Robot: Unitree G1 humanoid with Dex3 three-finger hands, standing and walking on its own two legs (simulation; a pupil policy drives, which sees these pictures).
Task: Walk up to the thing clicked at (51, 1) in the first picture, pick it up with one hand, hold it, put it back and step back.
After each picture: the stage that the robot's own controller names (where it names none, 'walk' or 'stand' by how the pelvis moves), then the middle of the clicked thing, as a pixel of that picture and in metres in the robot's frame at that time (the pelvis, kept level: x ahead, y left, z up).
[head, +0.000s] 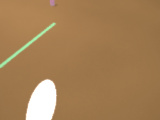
stand; (52, 1) +2.21 +0.46 -0.72
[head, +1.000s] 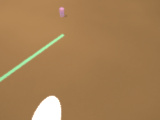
walk; (61, 12) +2.09 +0.28 -0.71
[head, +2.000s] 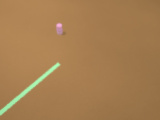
walk; (59, 29) +1.47 +0.25 -0.72
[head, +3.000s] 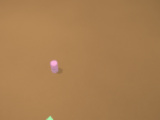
walk; (54, 66) +0.95 +0.24 -0.72
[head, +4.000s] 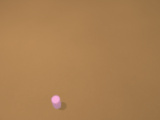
walk; (56, 102) +0.56 +0.21 -0.71
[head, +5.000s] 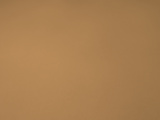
stand; out of the picture +0.37 +0.15 -0.70
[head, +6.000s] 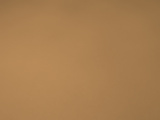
stand; out of the picture +0.32 +0.16 -0.72
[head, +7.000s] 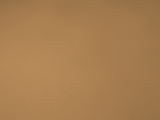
stand; out of the picture +0.32 +0.17 -0.73
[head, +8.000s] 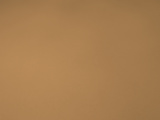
stand; out of the picture +0.33 +0.17 -0.73
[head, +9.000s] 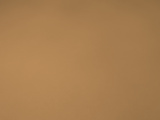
stand; out of the picture +0.32 +0.17 -0.73
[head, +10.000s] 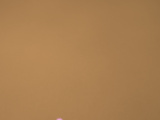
go down; out of the picture +0.34 +0.16 -0.71
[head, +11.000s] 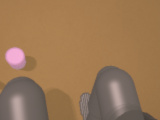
go down; (16, 59) +0.42 +0.19 -0.29
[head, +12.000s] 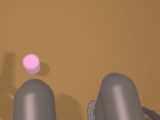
close in; (32, 64) +0.42 +0.17 -0.31
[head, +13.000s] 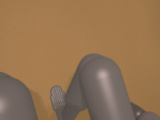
close in; out of the picture +0.42 +0.22 -0.23
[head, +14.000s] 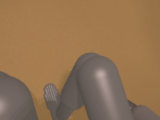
close; out of the picture +0.41 +0.22 -0.23
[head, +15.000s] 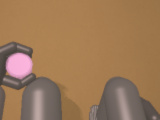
lift; (20, 69) +0.34 +0.22 -0.07
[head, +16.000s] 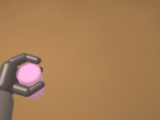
hold; (32, 82) +0.32 +0.17 +0.06
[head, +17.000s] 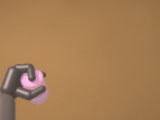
hold; (35, 87) +0.32 +0.17 +0.01
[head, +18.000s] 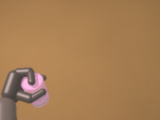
crouch; (36, 90) +0.32 +0.17 -0.01
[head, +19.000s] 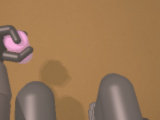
lower; (19, 48) +0.44 +0.18 -0.09
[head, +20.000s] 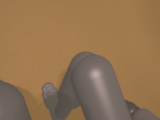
lower; out of the picture +0.43 +0.25 -0.23
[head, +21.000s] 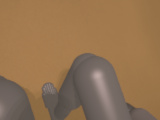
lower; out of the picture +0.43 +0.25 -0.24
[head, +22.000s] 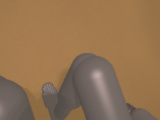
lower; out of the picture +0.43 +0.25 -0.24
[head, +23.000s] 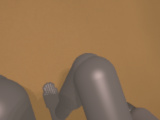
lower; out of the picture +0.42 +0.25 -0.24
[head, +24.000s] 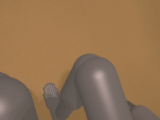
loosen; out of the picture +0.41 +0.23 -0.24
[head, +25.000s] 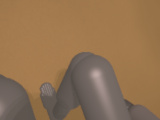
withdraw; out of the picture +0.41 +0.23 -0.24
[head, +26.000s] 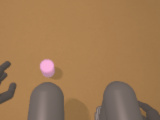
walk; (47, 68) +0.43 +0.16 -0.37
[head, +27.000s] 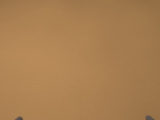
stand; out of the picture +0.35 +0.13 -0.66
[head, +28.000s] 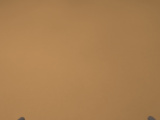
stand; out of the picture +0.35 +0.15 -0.67
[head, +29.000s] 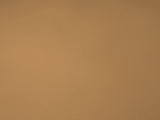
stand; out of the picture +0.35 +0.13 -0.70
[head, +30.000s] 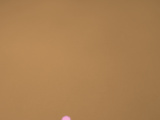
walk; out of the picture +0.38 +0.14 -0.71
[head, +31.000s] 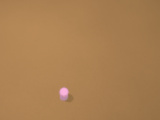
walk; (63, 94) +0.53 +0.09 -0.71
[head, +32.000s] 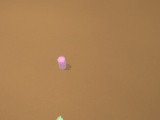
walk; (62, 63) +0.84 +0.22 -0.69
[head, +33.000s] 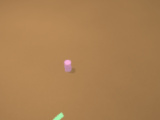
stand; (67, 66) +0.99 +0.15 -0.71
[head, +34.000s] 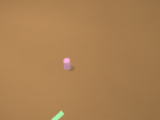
stand; (67, 64) +0.99 +0.15 -0.73
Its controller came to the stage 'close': yes
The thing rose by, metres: 0.73
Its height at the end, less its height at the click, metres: +0.00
